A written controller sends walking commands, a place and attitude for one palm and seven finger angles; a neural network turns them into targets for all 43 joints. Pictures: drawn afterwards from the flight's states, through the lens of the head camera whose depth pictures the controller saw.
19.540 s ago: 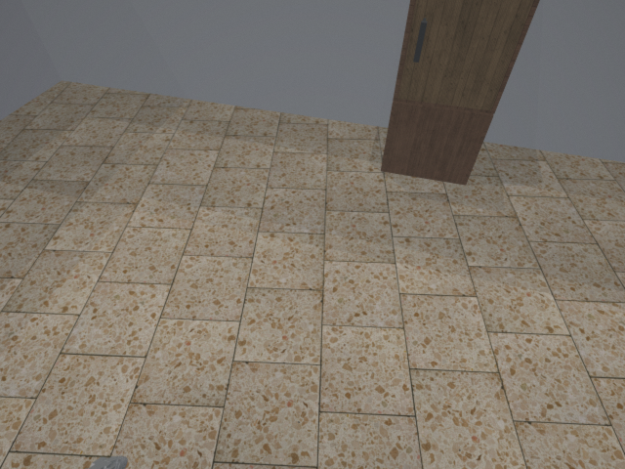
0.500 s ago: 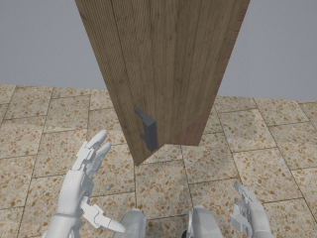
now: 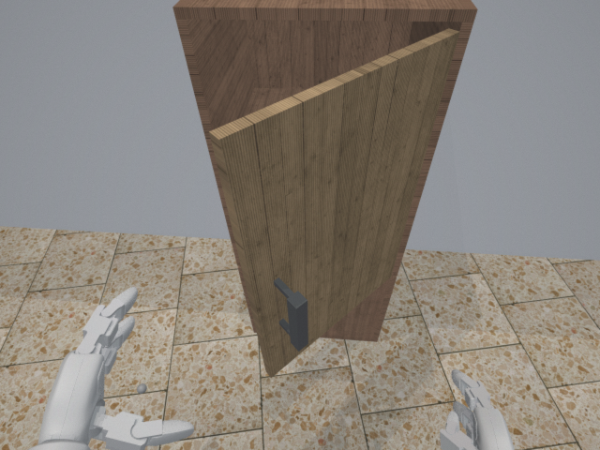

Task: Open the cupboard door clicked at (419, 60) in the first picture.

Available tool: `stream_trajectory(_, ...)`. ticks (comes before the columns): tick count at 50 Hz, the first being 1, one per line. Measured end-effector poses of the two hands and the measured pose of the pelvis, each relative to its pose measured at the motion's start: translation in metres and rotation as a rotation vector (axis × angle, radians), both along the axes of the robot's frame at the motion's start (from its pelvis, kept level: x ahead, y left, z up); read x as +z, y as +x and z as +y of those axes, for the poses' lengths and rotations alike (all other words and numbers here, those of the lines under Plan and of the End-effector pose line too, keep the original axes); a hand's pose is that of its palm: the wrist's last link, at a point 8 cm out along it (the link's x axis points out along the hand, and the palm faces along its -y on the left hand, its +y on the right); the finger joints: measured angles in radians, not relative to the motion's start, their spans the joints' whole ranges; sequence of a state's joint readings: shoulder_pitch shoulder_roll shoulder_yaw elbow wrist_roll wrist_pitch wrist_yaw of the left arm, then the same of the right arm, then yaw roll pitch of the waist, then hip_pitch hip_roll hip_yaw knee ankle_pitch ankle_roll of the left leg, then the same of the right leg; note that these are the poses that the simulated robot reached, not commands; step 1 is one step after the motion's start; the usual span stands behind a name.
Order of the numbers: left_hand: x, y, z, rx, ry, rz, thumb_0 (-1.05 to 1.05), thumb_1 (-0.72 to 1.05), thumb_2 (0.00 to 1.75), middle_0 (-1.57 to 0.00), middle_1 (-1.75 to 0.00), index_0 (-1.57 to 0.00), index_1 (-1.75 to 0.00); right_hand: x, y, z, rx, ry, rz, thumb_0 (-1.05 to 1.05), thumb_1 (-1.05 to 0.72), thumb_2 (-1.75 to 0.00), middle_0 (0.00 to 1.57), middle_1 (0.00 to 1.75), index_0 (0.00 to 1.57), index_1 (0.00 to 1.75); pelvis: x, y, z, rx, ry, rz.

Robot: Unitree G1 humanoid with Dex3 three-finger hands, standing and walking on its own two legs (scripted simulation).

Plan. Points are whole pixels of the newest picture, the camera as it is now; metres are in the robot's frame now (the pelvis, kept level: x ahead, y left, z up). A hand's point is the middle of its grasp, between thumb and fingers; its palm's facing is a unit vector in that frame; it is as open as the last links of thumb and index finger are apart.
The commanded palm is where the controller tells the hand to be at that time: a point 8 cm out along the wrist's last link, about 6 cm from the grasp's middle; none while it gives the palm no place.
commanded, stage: draw the hand back to the body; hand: left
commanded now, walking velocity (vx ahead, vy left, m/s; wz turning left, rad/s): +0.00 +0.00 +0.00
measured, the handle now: (290, 314) +0.34 +0.05 -0.05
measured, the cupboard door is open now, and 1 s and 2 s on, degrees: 46 46 46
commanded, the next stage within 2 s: step back with the hand held close in 0.88 s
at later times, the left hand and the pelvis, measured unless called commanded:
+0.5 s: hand (29, 301) +0.21 +0.26 +0.20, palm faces +0.43 -0.79 -0.43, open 9.1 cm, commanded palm +0.16 +0.30 +0.21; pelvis +0.02 +0.00 +0.04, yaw -1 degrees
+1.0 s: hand (29, 306) +0.20 +0.25 +0.20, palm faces +0.44 -0.79 -0.42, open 7.4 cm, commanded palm +0.15 +0.29 +0.22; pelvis +0.00 -0.01 +0.05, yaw -2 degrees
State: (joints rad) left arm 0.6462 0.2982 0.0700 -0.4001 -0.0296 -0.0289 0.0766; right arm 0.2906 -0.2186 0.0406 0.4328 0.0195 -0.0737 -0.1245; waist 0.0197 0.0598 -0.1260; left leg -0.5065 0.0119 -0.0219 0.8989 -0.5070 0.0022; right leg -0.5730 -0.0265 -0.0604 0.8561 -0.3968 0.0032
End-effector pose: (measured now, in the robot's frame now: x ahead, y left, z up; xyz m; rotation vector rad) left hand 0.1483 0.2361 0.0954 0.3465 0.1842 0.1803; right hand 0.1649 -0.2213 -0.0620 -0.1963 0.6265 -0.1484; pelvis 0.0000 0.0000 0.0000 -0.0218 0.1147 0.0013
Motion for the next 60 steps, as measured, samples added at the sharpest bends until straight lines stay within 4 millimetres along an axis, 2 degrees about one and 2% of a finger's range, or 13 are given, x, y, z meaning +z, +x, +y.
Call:
stream_trajectory(12,0.058,0.01,0.032,0.125,0.096,-0.13,0.0,0.15,0.58,-0.18,-0.3,-0.18,-0.3,0.017,0.012,0.016,0.065,0.015,-0.001,0.01,-0.9,-0.9,0.2,0.3,0.2,0.3,0.028,0.012,0.005,-0.003,0.005,-0.111)
stream_trajectory(28,0.133,0.014,0.064,0.2,0.224,-0.37,0.01,0.7,0.81,-0.2,-0.3,-0.2,-0.3,0.034,0.026,0.008,0.085,0.005,-0.015,0.01,-0.9,-0.9,0.2,0.3,0.2,0.3,0.044,0.015,0.003,-0.019,0.005,-0.18)
stream_trajectory(31,0.134,0.014,0.064,0.207,0.215,-0.376,0.01,0.78,0.85,-0.21,-0.3,-0.2,-0.3,0.034,0.024,0.006,0.081,0.008,-0.004,0.01,-0.9,-0.9,0.2,0.3,0.2,0.3,0.046,0.014,0.002,-0.022,0.006,-0.185)
stream_trajectory(39,0.119,0.011,0.054,0.183,0.179,-0.318,0.01,0.87,0.89,-0.21,-0.3,-0.21,-0.3,0.031,0.013,-0.002,0.065,0.002,0.026,0.01,-0.9,-0.9,0.2,0.3,0.2,0.3,0.047,0.01,-0.002,-0.027,0.008,-0.194)
stream_trajectory(50,0.126,0.006,0.051,0.183,0.197,-0.347,0.01,0.89,0.9,-0.21,-0.3,-0.21,-0.3,0.03,0.005,-0.006,0.054,0.007,0.026,0.01,-0.9,-0.9,0.2,0.3,0.2,0.3,0.048,0.004,-0.007,-0.03,0.007,-0.207)
stream_trajectory(55,0.131,0.011,0.055,0.169,0.235,-0.368,0.01,0.89,0.9,-0.21,-0.3,-0.21,-0.3,0.032,0.002,-0.009,0.043,0.001,0.041,0.01,-0.9,-0.9,0.2,0.3,0.2,0.3,0.048,-0.002,-0.007,-0.027,0.001,-0.17)
stream_trajectory(60,0.128,0.013,0.054,0.11,0.267,-0.329,0.01,0.89,0.9,-0.21,-0.3,-0.21,-0.3,0.033,-0.008,-0.018,-0.003,-0.022,0.066,0.01,-0.9,-0.9,0.2,0.3,0.2,0.3,0.049,-0.01,-0.001,-0.038,0.006,-0.127)
